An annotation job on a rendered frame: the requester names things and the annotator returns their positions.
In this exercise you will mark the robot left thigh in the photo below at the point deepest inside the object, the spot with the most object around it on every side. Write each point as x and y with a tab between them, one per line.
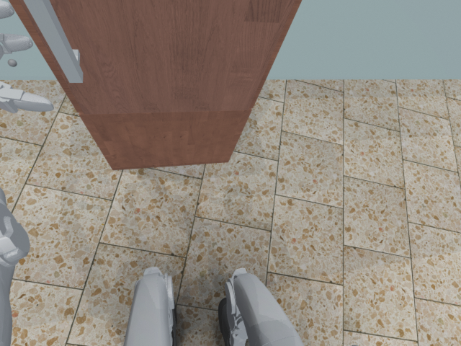
148	323

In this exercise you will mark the robot left upper arm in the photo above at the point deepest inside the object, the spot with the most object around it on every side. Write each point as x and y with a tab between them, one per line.
14	245

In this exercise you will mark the robot right thigh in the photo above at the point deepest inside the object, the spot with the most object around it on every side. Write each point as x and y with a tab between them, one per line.
265	321

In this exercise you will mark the handle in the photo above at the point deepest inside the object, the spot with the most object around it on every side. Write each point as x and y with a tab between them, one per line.
50	27

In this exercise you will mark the cupboard door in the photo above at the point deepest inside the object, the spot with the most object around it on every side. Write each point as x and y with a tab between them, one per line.
140	56

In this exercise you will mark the robot thigh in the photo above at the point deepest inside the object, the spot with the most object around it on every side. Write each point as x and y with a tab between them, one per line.
148	323
265	321

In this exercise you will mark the left robot hand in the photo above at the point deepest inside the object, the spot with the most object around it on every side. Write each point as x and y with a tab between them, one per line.
13	99

